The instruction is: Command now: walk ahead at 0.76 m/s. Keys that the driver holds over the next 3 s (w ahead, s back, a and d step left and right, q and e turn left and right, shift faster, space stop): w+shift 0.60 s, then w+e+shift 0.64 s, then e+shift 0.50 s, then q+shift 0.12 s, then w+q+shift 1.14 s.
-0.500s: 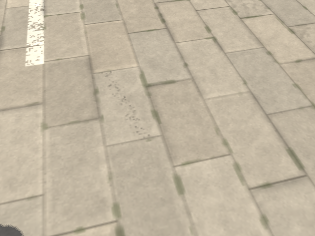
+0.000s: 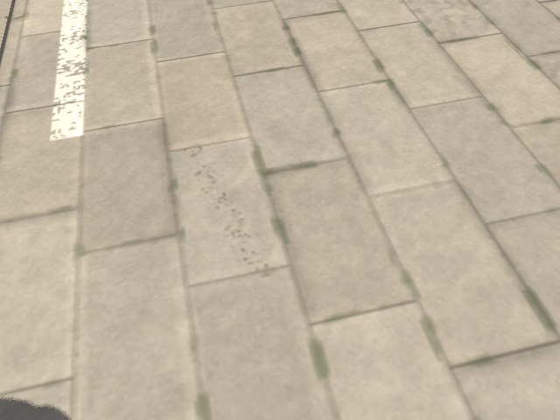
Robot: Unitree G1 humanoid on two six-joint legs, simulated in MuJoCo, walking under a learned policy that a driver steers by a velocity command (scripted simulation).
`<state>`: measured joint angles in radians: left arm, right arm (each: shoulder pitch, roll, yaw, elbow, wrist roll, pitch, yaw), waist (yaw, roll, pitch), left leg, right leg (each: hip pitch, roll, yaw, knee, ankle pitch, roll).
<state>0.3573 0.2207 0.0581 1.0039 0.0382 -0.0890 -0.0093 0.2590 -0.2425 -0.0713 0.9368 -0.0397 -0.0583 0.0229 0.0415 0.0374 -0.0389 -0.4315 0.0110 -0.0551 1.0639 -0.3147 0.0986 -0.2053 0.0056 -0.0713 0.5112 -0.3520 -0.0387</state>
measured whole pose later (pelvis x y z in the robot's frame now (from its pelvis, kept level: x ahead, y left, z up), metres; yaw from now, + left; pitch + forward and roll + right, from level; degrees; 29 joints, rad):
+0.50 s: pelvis +0.37 +0.04 +0.00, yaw -1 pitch +0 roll +1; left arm 0.29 0.23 0.05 0.94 0.02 -0.09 -0.03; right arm 0.29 -0.26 -0.07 0.96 -0.03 -0.08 0.02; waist 0.01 -0.02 0.03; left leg -0.26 -0.08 0.12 0.49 -0.24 0.10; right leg -0.45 -0.08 0.04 1.29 -0.23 -0.11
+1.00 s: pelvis +0.84 -0.01 +0.00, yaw -16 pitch +0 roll -1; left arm 0.41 0.29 0.07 0.97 0.01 -0.05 -0.01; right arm 0.11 -0.22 0.01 0.76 -0.07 -0.11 0.00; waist 0.03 0.00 0.04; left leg -0.55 0.09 -0.09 1.30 -0.31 0.00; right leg -0.20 0.23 0.00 0.43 -0.22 -0.19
